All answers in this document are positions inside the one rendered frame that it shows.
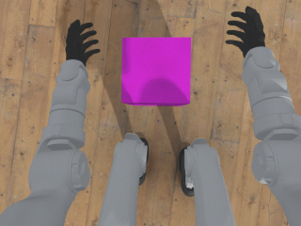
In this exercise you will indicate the robot left upper arm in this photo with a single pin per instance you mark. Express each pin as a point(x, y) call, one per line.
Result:
point(55, 179)

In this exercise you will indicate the robot left hand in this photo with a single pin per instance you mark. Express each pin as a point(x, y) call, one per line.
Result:
point(75, 48)

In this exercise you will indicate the robot right upper arm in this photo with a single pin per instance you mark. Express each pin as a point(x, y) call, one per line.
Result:
point(277, 163)

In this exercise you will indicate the carton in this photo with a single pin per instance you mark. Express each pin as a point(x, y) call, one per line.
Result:
point(156, 71)

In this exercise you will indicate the left robot foot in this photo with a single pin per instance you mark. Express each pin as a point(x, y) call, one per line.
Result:
point(142, 178)

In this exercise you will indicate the right robot forearm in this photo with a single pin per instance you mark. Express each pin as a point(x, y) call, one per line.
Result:
point(269, 97)

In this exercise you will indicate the right robot shin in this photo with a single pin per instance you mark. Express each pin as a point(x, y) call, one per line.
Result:
point(201, 140)

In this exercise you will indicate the robot right hand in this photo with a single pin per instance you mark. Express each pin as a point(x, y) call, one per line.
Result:
point(253, 36)

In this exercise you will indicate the left robot forearm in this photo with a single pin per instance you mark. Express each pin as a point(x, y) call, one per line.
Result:
point(65, 127)

